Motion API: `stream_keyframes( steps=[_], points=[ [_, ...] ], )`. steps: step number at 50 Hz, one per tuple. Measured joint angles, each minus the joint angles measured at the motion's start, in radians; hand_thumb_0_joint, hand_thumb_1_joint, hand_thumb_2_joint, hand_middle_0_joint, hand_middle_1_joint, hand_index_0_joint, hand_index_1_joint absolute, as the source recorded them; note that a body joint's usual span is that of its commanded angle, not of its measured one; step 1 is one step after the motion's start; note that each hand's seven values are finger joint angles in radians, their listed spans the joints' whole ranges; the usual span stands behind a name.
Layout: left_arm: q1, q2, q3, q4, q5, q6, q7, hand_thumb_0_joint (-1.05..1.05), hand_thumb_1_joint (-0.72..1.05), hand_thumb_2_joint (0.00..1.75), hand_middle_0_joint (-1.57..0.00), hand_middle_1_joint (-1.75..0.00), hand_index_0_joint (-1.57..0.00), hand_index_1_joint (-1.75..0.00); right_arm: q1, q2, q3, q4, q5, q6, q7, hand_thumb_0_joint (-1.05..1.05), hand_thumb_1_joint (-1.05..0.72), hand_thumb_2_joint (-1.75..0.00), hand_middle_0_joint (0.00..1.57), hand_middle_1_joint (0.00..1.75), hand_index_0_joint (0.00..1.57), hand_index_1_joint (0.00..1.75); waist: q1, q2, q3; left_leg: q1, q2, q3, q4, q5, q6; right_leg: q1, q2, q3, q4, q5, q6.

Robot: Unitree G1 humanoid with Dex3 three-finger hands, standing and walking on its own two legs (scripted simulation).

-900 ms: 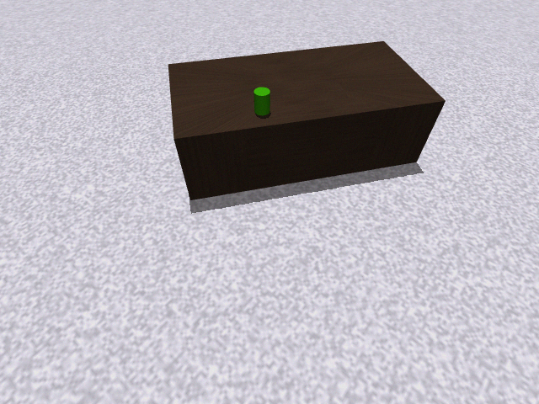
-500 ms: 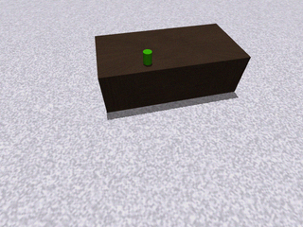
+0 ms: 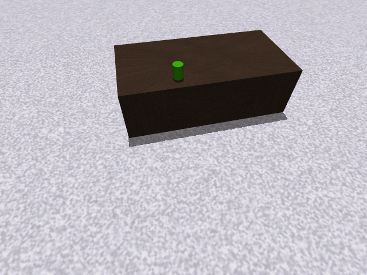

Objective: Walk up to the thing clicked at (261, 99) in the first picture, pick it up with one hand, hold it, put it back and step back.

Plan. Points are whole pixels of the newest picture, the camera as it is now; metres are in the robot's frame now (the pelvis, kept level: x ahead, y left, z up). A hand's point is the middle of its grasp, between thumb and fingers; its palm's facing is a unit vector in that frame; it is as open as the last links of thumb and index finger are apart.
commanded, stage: stand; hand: right
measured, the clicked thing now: (177, 70) +1.32 +0.03 -0.34
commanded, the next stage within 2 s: walk up in 0.22 s
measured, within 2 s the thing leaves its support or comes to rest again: neither
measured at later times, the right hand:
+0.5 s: hand (289, 273) +0.15 -0.24 -0.14, palm faces -0.14 +0.91 -0.39, open 7.4 cm
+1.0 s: hand (244, 212) +0.30 -0.17 -0.15, palm faces -0.15 +0.92 -0.36, open 7.4 cm
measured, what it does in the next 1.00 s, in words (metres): walks ahead: left foot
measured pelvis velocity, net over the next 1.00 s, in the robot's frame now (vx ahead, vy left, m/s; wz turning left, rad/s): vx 0.26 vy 0.10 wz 0.17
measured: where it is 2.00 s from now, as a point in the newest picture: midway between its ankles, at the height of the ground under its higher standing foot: (166, 193)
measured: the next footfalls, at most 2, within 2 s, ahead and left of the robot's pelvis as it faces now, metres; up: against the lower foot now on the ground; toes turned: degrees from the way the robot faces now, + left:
left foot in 0.56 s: +0.21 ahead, +0.22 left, +0.00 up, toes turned +11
right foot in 1.06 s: +0.46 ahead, -0.01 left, +0.00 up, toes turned +5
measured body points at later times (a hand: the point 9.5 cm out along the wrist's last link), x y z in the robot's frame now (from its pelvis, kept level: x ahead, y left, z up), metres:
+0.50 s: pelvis +0.05 +0.04 -0.01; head +0.06 +0.05 +0.44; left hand +0.04 +0.38 -0.13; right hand +0.16 -0.29 -0.12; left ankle +0.13 +0.19 -0.73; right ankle +0.00 -0.12 -0.75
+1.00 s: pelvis +0.26 +0.10 -0.01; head +0.27 +0.10 +0.44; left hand +0.30 +0.44 -0.12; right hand +0.31 -0.21 -0.13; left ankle +0.17 +0.21 -0.75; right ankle +0.42 -0.03 -0.73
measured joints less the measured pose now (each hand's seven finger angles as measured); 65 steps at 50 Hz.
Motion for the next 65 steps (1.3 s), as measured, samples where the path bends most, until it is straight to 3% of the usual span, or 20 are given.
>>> stream_keyframes(
  steps=[11, 14, 16, 20, 23, 26, 29, 30, 31, 34, 36, 44, 51, 53, 55, 59, 61, 65],
  points=[
    [0.003, 0.001, 0.002, 0.002, 0.001, 0.002, -0.003, 0.00, 0.91, 0.90, -0.21, -0.30, -0.20, -0.30, 0.006, -0.002, 0.001, 0.003, 0.000, 0.000, 0.000, 0.01, -0.90, -0.90, 0.20, 0.30, 0.20, 0.30, 0.001, -0.001, 0.007, -0.001, -0.001, 0.001, -0.006, 0.000, 0.000, -0.003, -0.001, 0.001, -0.002, -0.001, 0.000],
    [0.026, 0.005, 0.036, -0.029, 0.015, -0.012, -0.030, 0.01, 0.90, 0.90, -0.21, -0.30, -0.20, -0.30, 0.047, -0.008, -0.029, -0.032, -0.015, -0.001, 0.028, 0.01, -0.90, -0.90, 0.20, 0.30, 0.20, 0.30, -0.001, 0.004, -0.008, -0.050, -0.006, -0.020, 0.106, -0.149, 0.033, -0.030, -0.001, -0.017, 0.077, -0.133, -0.019],
    [0.050, 0.012, 0.056, -0.059, 0.024, -0.029, -0.040, 0.00, 0.90, 0.90, -0.21, -0.30, -0.20, -0.30, 0.079, -0.021, -0.044, -0.047, -0.026, 0.009, 0.040, 0.01, -0.90, -0.90, 0.20, 0.30, 0.20, 0.30, 0.003, 0.012, -0.026, -0.117, -0.002, -0.022, 0.244, -0.246, 0.044, -0.033, 0.000, -0.038, 0.090, -0.155, -0.033],
    [0.095, 0.033, 0.083, -0.103, 0.035, -0.051, -0.040, 0.00, 0.90, 0.90, -0.21, -0.30, -0.20, -0.30, 0.101, -0.053, -0.072, -0.064, -0.033, 0.014, 0.056, 0.01, -0.90, -0.90, 0.20, 0.30, 0.20, 0.30, 0.038, 0.008, -0.011, -0.255, 0.015, 0.000, 0.473, -0.244, 0.030, 0.017, -0.026, -0.056, 0.039, -0.075, -0.032],
    [0.134, 0.054, 0.092, -0.108, 0.037, -0.045, -0.045, 0.00, 0.90, 0.90, -0.21, -0.30, -0.20, -0.30, 0.109, -0.080, -0.091, -0.093, -0.029, 0.005, 0.073, 0.01, -0.90, -0.90, 0.20, 0.30, 0.20, 0.30, 0.044, 0.019, 0.000, -0.307, 0.055, -0.006, 0.446, -0.222, 0.020, 0.074, -0.038, -0.076, 0.014, -0.100, -0.014],
    [0.165, 0.089, 0.100, -0.113, 0.034, -0.035, -0.054, 0.01, 0.90, 0.90, -0.21, -0.30, -0.20, -0.30, 0.115, -0.090, -0.102, -0.122, -0.027, -0.006, 0.085, 0.01, -0.91, -0.90, 0.20, 0.30, 0.20, 0.30, 0.046, 0.009, 0.001, -0.312, 0.085, -0.001, 0.336, -0.131, 0.010, 0.108, -0.060, -0.096, 0.049, -0.154, 0.014],
    [0.182, 0.121, 0.105, -0.117, 0.030, -0.023, -0.057, 0.01, 0.90, 0.90, -0.21, -0.30, -0.20, -0.30, 0.120, -0.090, -0.115, -0.142, -0.027, -0.024, 0.085, 0.01, -0.91, -0.90, 0.20, 0.30, 0.20, 0.30, 0.041, -0.020, 0.000, -0.283, 0.072, 0.031, 0.281, 0.013, 0.002, 0.104, -0.108, -0.105, 0.182, -0.269, 0.019],
    [0.185, 0.129, 0.108, -0.117, 0.031, -0.017, -0.054, 0.01, 0.90, 0.90, -0.21, -0.30, -0.20, -0.30, 0.114, -0.083, -0.118, -0.148, -0.028, -0.032, 0.080, 0.01, -0.91, -0.90, 0.20, 0.30, 0.20, 0.30, 0.042, -0.052, 0.008, -0.280, 0.048, 0.056, 0.320, -0.009, 0.006, 0.077, -0.145, -0.084, 0.277, -0.307, -0.007],
    [0.185, 0.128, 0.108, -0.115, 0.029, -0.009, -0.051, 0.01, 0.90, 0.90, -0.21, -0.30, -0.20, -0.30, 0.111, -0.079, -0.118, -0.161, -0.031, -0.042, 0.075, 0.01, -0.91, -0.90, 0.20, 0.30, 0.20, 0.30, 0.038, -0.065, 0.011, -0.284, 0.036, 0.072, 0.361, -0.050, 0.012, 0.023, -0.150, -0.043, 0.413, -0.337, -0.026],
    [0.160, 0.111, 0.088, -0.110, 0.020, 0.007, -0.049, 0.01, 0.91, 0.90, -0.20, -0.30, -0.20, -0.30, 0.127, -0.057, -0.106, -0.192, -0.014, -0.055, 0.067, 0.01, -0.91, -0.90, 0.20, 0.30, 0.20, 0.30, -0.001, -0.056, 0.016, -0.249, 0.024, 0.061, 0.364, -0.101, 0.039, -0.140, -0.076, 0.017, 0.729, -0.338, -0.054],
    [0.141, 0.105, 0.077, -0.125, 0.008, -0.003, -0.055, 0.01, 0.91, 0.90, -0.20, -0.30, -0.20, -0.30, 0.149, -0.040, -0.088, -0.197, -0.009, -0.056, 0.062, 0.01, -0.90, -0.90, 0.20, 0.30, 0.20, 0.30, -0.009, -0.063, 0.021, -0.194, 0.013, 0.062, 0.299, -0.089, 0.047, -0.236, -0.067, 0.015, 0.790, -0.264, -0.055],
    [0.116, 0.087, 0.077, -0.186, 0.011, -0.010, -0.089, 0.01, 0.91, 0.90, -0.21, -0.30, -0.20, -0.30, 0.250, -0.022, -0.059, -0.207, -0.001, -0.070, 0.053, 0.01, -0.90, -0.90, 0.21, 0.30, 0.20, 0.30, -0.024, -0.064, 0.015, -0.009, -0.026, 0.052, 0.108, -0.087, 0.048, -0.408, -0.118, 0.001, 0.539, -0.055, 0.001],
    [0.091, 0.077, 0.087, -0.197, 0.014, -0.009, -0.098, 0.01, 0.91, 0.90, -0.21, -0.30, -0.20, -0.30, 0.285, -0.055, -0.064, -0.231, -0.001, -0.075, 0.043, 0.01, -0.90, -0.90, 0.21, 0.30, 0.20, 0.30, -0.034, -0.024, 0.014, 0.075, -0.019, 0.041, 0.108, -0.191, 0.010, -0.365, -0.111, -0.009, 0.292, 0.035, -0.024],
    [0.086, 0.077, 0.091, -0.206, 0.013, -0.018, -0.095, 0.01, 0.91, 0.90, -0.21, -0.30, -0.20, -0.30, 0.291, -0.064, -0.066, -0.239, -0.003, -0.070, 0.038, 0.01, -0.90, -0.90, 0.21, 0.30, 0.20, 0.30, -0.035, -0.009, 0.006, 0.080, -0.003, 0.034, 0.154, -0.250, -0.008, -0.316, -0.088, -0.031, 0.247, 0.029, -0.033],
    [0.066, 0.057, 0.096, -0.215, 0.016, -0.037, -0.085, 0.01, 0.91, 0.90, -0.21, -0.30, -0.20, -0.30, 0.276, -0.077, -0.070, -0.238, 0.000, -0.060, 0.027, 0.01, -0.90, -0.90, 0.21, 0.30, 0.20, 0.30, -0.031, 0.044, 0.025, 0.033, 0.049, 0.014, 0.320, -0.297, 0.012, -0.292, -0.048, -0.067, 0.279, 0.002, -0.021],
    [0.072, 0.030, 0.082, -0.257, 0.001, -0.067, -0.067, 0.01, 0.91, 0.90, -0.21, -0.30, -0.20, -0.30, 0.237, -0.073, -0.050, -0.233, 0.006, -0.049, 0.016, 0.01, -0.90, -0.90, 0.20, 0.30, 0.20, 0.30, 0.001, 0.028, 0.044, -0.169, -0.009, -0.015, 0.764, -0.278, 0.042, -0.218, -0.065, -0.078, 0.294, -0.074, -0.030],
    [0.099, 0.015, 0.071, -0.263, -0.008, -0.069, -0.059, 0.00, 0.91, 0.90, -0.21, -0.30, -0.20, -0.30, 0.214, -0.081, -0.049, -0.240, 0.013, -0.051, 0.019, 0.01, -0.90, -0.90, 0.20, 0.30, 0.20, 0.30, 0.014, 0.032, 0.041, -0.251, -0.014, -0.018, 0.819, -0.229, 0.046, -0.157, -0.061, -0.081, 0.238, -0.074, -0.029],
    [0.158, 0.011, 0.060, -0.260, -0.008, -0.066, -0.053, 0.00, 0.90, 0.90, -0.21, -0.30, -0.20, -0.30, 0.170, -0.087, -0.056, -0.273, 0.010, -0.052, 0.036, 0.01, -0.91, -0.90, 0.20, 0.30, 0.20, 0.30, 0.026, 0.039, 0.037, -0.369, 0.015, -0.037, 0.736, -0.132, 0.034, -0.066, -0.033, -0.090, 0.155, -0.082, -0.038]
  ],
)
